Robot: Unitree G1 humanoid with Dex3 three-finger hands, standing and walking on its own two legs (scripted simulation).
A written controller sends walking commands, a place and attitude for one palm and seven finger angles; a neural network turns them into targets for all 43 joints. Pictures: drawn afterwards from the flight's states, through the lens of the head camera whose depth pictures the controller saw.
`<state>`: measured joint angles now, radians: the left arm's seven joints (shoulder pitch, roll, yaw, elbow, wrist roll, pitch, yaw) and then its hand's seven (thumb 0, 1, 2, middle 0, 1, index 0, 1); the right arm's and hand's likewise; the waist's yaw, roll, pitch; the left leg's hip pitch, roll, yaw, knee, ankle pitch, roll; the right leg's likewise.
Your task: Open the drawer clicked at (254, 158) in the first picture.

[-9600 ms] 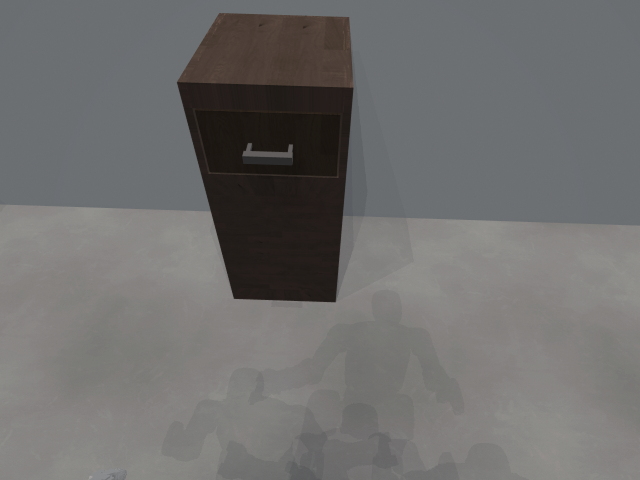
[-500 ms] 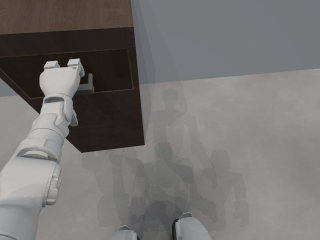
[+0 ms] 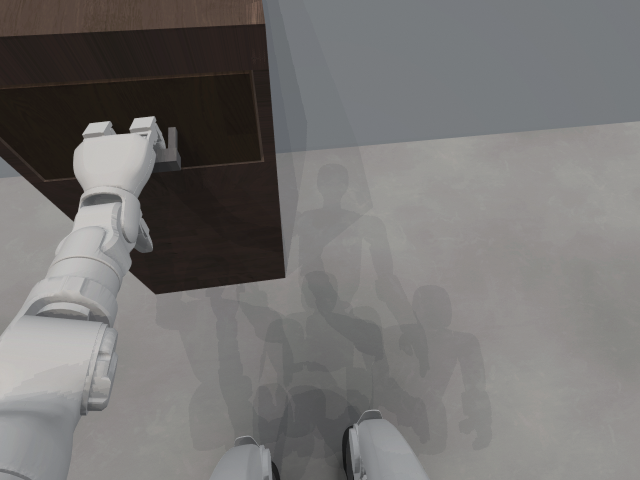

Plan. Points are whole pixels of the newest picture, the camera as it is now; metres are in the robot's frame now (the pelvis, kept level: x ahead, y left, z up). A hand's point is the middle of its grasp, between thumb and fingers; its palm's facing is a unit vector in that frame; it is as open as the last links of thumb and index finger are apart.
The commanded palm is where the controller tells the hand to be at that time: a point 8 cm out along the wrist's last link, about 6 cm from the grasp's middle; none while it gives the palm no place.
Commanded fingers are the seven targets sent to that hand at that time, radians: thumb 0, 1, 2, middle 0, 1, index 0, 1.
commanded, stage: lower the fingers behind the handle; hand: left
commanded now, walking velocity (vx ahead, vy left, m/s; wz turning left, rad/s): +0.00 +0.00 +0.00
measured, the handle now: (134, 150) +0.56 +0.21 -0.01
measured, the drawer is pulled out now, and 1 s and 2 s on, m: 0.00 0.00 0.02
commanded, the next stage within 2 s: close the thumb around the handle in 0.64 s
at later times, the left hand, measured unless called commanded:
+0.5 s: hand (138, 192) +0.50 +0.21 -0.03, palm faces -0.07 -0.03 -1.00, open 13.8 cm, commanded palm +0.49 +0.20 +0.02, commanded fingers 0.00 -0.50 0.30 -0.30 -1.20 -0.30 -1.20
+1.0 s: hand (135, 192) +0.50 +0.21 -0.03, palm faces -0.07 -0.03 -1.00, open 11.9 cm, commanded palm +0.49 +0.20 +0.02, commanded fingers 0.00 0.28 0.64 -0.36 -1.28 -0.36 -1.28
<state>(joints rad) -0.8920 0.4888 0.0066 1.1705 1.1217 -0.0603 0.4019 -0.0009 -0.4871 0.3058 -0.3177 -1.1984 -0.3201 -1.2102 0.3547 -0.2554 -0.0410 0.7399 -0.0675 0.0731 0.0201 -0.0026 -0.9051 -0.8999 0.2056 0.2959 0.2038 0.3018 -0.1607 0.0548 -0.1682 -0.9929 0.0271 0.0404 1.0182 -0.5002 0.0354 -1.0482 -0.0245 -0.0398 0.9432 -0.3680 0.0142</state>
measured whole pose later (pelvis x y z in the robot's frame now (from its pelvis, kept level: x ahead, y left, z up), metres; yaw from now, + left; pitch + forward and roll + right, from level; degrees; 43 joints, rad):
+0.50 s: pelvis -0.01 +0.00 -0.01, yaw +0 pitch +28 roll -2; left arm -0.92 0.49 -0.01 1.18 1.12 -0.03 0.42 0.00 -0.49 0.31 -0.31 -1.20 -0.32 -1.20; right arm 0.33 -0.25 -0.03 0.73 -0.07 0.07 0.02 0.00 -0.91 -0.90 0.21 0.30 0.20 0.30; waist -0.17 0.06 -0.17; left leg -1.07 0.03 0.03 1.10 -0.52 0.03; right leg -1.12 -0.03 -0.05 1.01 -0.39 0.01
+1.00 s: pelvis -0.01 +0.00 -0.02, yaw +0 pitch +29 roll -2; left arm -0.93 0.51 0.00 1.18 1.12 -0.05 0.42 0.00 -0.19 0.43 -0.33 -1.23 -0.34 -1.24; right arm 0.34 -0.27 -0.03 0.73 -0.06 0.06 0.02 0.00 -0.91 -0.90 0.21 0.30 0.20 0.30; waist -0.17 0.06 -0.17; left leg -1.09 0.03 0.03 1.11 -0.52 0.03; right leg -1.13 -0.02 -0.05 1.02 -0.38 0.01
